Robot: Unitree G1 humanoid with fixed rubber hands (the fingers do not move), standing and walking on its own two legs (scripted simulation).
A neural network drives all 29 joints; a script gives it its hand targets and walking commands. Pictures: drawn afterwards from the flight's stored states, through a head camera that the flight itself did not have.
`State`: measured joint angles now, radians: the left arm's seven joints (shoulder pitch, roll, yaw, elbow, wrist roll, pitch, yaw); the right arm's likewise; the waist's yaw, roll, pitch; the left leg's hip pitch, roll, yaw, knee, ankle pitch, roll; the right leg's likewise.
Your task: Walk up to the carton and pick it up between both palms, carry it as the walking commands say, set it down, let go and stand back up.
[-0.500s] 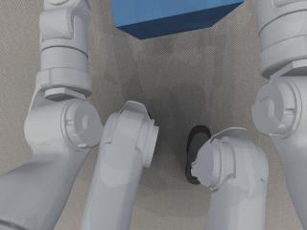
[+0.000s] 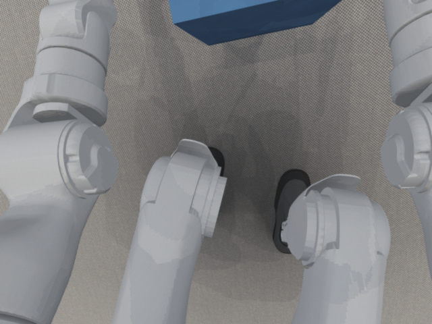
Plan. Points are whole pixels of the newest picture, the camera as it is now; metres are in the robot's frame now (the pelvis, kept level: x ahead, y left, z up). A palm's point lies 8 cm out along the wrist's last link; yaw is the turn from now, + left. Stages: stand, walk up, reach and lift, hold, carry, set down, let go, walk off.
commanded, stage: set down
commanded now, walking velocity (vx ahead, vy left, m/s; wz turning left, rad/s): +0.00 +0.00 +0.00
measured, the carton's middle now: out of the picture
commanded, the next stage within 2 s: let go in 1.36 s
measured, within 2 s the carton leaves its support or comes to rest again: neither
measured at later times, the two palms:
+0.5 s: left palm out of the picture +0.53 +0.28 -0.07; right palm out of the picture +0.63 -0.07 -0.07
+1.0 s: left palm out of the picture +0.53 +0.29 +0.06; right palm out of the picture +0.63 -0.08 +0.07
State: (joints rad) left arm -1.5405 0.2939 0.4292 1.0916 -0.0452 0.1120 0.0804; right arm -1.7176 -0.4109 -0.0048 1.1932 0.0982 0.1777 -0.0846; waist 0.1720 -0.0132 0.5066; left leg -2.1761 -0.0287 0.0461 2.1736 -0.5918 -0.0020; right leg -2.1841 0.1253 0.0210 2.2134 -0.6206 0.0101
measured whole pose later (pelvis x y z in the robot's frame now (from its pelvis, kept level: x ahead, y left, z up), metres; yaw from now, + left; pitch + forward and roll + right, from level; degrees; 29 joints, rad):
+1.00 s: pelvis -0.01 +0.00 +0.18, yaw +1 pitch +32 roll +1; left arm -1.51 0.30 0.38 0.73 -0.11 0.34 0.13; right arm -1.71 -0.49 -0.10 0.95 0.05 0.37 -0.06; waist 0.18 -0.04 0.52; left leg -1.67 -0.06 -0.01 1.57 -0.45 -0.01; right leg -1.66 0.09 0.03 1.60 -0.49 -0.01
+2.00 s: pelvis +0.11 +0.02 +0.36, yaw +0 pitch +32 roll -1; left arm -0.41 0.20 0.22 0.58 0.04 0.08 -0.13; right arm -0.53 -0.11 -0.19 0.59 -0.16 0.13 -0.13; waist 0.13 0.02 -0.05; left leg -0.96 -0.06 -0.03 0.65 -0.24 0.04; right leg -0.93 0.04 0.09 0.64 -0.26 0.02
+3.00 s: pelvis +0.13 +0.02 +0.39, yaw +1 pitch -2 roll +0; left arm 0.21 0.26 0.03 0.44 0.02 0.17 0.00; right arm 0.24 -0.22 -0.02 0.52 -0.03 0.08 0.02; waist 0.00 -0.02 0.03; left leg -0.20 -0.07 -0.06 0.54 -0.30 0.04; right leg -0.16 0.03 0.07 0.52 -0.33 0.01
